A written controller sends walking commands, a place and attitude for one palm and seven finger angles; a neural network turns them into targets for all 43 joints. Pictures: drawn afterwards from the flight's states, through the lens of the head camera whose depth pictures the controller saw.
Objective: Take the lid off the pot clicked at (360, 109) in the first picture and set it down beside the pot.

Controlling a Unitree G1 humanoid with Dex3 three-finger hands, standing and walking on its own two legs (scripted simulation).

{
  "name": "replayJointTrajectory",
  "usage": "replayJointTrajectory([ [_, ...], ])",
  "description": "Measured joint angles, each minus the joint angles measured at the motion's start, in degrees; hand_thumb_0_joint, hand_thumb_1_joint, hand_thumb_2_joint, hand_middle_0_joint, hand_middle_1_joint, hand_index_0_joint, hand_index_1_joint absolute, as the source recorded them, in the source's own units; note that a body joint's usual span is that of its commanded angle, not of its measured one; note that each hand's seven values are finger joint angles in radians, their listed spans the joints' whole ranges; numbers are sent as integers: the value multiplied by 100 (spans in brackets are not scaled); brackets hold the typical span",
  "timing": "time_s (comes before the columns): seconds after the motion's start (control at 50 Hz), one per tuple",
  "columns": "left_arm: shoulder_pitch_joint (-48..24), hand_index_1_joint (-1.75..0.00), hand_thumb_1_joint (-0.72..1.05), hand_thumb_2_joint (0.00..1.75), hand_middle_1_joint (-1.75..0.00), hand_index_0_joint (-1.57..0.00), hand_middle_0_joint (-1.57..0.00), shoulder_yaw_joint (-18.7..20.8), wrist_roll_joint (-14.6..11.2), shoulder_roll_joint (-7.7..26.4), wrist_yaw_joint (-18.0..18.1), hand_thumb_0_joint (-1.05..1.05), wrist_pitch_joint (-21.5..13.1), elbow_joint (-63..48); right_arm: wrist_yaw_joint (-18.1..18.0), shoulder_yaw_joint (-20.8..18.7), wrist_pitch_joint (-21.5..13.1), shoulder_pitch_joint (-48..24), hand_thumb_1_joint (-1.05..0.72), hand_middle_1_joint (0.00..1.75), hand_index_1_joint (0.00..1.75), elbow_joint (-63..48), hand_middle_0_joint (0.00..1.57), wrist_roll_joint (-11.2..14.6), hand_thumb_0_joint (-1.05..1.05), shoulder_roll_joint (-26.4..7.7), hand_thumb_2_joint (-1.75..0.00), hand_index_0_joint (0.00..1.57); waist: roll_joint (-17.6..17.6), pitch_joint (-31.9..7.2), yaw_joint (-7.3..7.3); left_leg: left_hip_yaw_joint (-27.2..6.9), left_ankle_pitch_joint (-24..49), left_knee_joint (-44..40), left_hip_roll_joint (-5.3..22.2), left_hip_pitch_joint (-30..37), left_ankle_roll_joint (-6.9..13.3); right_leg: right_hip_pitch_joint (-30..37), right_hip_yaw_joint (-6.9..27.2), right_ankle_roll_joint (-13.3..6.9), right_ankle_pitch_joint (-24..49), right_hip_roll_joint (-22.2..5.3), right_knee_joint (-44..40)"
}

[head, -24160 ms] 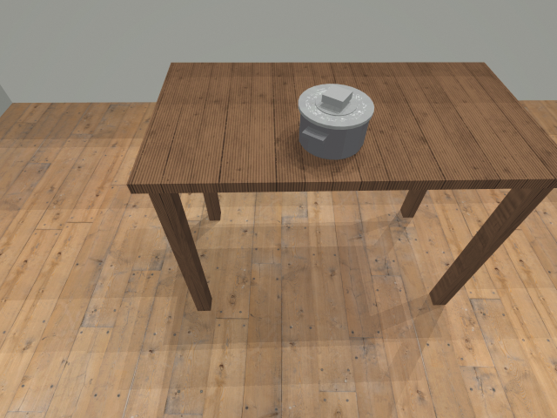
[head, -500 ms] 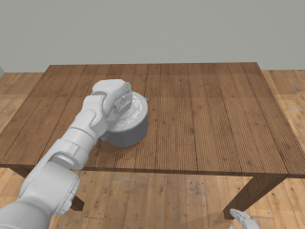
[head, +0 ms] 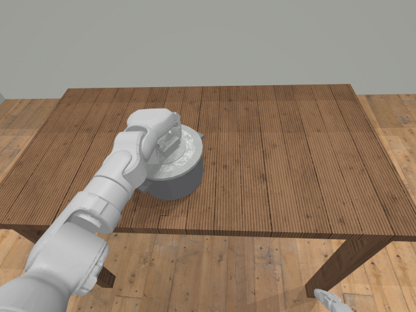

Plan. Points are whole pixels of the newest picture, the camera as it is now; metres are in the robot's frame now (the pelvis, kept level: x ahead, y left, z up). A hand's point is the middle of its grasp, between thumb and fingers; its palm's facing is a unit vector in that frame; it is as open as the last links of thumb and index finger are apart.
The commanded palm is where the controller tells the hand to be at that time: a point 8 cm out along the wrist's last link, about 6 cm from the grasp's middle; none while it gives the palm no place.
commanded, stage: close the fingers and squeeze the knob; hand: left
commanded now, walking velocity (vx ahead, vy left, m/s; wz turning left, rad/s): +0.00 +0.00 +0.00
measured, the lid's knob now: (164, 143) +0.46 +0.10 +0.07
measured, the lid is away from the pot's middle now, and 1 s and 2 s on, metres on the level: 0.00 0.01 0.01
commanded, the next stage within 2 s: lift the lid straight up in 0.34 s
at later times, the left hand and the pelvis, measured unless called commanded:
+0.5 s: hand (156, 148) +0.42 +0.11 +0.09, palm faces -0.30 -0.04 -0.95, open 8.6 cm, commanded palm +0.41 +0.11 +0.16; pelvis +0.00 +0.00 +0.00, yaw +0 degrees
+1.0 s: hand (155, 134) +0.43 +0.11 +0.13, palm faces -0.25 -0.03 -0.97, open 8.6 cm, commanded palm +0.41 +0.11 +0.20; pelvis +0.00 -0.01 +0.00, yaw +1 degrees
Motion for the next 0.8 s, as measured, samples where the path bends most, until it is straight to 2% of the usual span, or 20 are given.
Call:
replayJointTrajectory([
  [0.44, 181, -84, 12, 95, -93, -58, -71, -70, -28, 14, 27, 0, 133, -278, 44, 5, 14, -116, -90, 30, 30, -48, 20, 12, 1, 0, -90, 20, 28, 15, 36, -28, -1, 15, 5, 31, -14, 41, -28, -15, -8, 6, 12],
  [0.8, 50, -82, 13, 94, -94, -58, -75, -172, -111, 87, -213, -2, 242, -594, 17, 28, -51, -184, -91, 30, 30, 0, 20, 5, 1, -13, -90, 20, 87, 45, 57, -73, 27, -53, -3, 138, -37, 145, -72, -40, -17, 3, -17],
])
